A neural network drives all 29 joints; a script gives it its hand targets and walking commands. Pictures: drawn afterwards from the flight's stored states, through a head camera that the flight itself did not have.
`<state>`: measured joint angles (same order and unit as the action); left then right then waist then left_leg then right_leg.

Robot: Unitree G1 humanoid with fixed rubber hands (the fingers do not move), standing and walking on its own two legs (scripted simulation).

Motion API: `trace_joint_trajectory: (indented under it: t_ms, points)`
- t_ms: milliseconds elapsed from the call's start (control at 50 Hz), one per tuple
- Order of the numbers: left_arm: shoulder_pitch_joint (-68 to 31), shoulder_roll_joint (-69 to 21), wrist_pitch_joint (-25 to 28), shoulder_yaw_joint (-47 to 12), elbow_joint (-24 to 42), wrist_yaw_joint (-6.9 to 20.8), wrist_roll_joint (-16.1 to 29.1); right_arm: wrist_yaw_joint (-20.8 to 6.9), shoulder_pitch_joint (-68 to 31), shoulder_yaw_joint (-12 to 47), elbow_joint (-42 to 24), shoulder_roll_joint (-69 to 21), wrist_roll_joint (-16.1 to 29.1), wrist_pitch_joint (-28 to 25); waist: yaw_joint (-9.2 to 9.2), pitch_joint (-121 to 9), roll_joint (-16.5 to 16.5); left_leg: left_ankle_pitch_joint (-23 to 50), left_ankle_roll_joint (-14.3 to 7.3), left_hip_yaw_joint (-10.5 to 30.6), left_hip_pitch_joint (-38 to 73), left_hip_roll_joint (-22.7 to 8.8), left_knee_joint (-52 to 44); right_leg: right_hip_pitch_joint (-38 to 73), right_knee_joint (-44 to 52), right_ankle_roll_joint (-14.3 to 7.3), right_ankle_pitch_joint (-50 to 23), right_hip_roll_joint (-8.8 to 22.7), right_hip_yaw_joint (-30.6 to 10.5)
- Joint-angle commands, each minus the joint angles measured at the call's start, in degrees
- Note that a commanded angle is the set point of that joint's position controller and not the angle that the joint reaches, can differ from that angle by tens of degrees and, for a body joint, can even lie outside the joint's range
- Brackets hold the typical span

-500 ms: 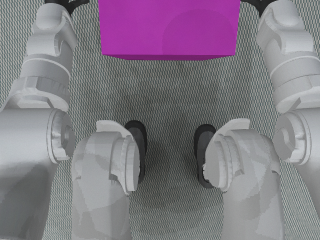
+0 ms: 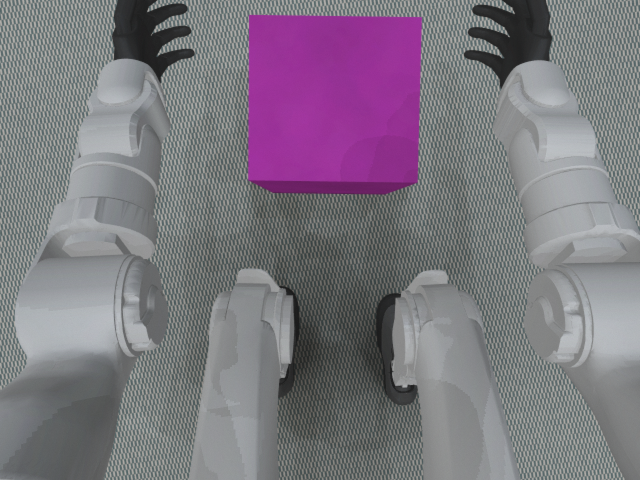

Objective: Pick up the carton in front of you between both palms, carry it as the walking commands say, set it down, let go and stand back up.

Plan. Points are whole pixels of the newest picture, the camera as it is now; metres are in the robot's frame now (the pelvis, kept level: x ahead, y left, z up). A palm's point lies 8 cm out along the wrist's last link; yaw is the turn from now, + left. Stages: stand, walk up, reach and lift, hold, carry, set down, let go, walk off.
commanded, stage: set down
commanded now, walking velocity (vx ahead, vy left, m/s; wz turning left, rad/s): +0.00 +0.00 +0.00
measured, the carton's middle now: (331, 124) +0.53 +0.02 -0.32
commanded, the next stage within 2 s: let go in 0.60 s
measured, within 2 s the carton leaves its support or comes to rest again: neither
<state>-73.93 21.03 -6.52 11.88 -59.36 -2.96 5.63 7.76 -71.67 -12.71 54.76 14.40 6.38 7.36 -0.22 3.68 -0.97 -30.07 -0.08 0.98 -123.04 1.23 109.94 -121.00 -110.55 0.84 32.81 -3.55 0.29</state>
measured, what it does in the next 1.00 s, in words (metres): rises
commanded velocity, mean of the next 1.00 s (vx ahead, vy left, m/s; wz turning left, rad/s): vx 0.00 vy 0.00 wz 0.00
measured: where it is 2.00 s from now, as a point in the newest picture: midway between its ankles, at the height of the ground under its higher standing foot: (338, 363)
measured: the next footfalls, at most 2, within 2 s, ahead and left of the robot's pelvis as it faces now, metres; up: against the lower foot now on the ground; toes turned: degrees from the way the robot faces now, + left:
none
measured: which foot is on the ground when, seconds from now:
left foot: down 0.00-1.00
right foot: down 0.00-1.00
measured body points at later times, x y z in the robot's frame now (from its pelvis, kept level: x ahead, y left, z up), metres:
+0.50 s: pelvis +0.02 +0.00 +0.13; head +0.33 +0.02 +0.46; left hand +0.55 +0.23 +0.03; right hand +0.55 -0.17 +0.03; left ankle +0.11 +0.12 -0.41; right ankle +0.10 -0.11 -0.41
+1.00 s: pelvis +0.08 +0.01 +0.26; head +0.31 +0.02 +0.64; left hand +0.45 +0.25 +0.14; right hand +0.46 -0.20 +0.14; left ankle +0.11 +0.12 -0.41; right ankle +0.10 -0.11 -0.41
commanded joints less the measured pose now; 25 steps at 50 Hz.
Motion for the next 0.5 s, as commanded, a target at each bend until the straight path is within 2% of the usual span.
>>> trace_joint_trajectory:
  t_ms: [0,120,220,480]
  points:
    - [-13.72,6.67,0.53,1.23,6.86,0.39,-0.68,-0.21,-12.86,-0.94,-7.31,5.78,-0.66,-0.64,-0.48,-60.49,2.48,15.22,1.1,-3.05,36.75,1.89,-11.4,27.41,12.6,1.15,-14.29,-1.67,3.19]
    - [-12.18,7.39,-1.65,2.07,12.23,0.91,-1.31,-0.46,-11.18,-1.24,-12.63,6.4,-0.95,1.26,-0.27,-69.09,3.01,19.05,1.26,-3.37,45.97,2.62,-17.26,33.16,18.37,1.34,-16.82,-2.05,4.02]
    - [-9.86,7.06,-2.92,2.52,15.57,1.66,-1.87,-1.08,-8.65,-1.71,-15.55,6.27,-1.36,2.37,-0.07,-71.0,3.3,22.46,1.35,-3.16,51.67,2.93,-22.45,36.65,23.61,1.52,-19.32,-2.17,4.03]
    - [-3.86,4.32,-1.43,4.44,14.34,3.7,-4.65,-3.65,-1.87,-4.07,-14.54,4.25,-4.17,0.76,0.25,-65.45,3.28,27.71,1.59,-1.56,61.88,2.54,-37.63,44.15,39.4,2.0,-23.56,-1.55,2.81]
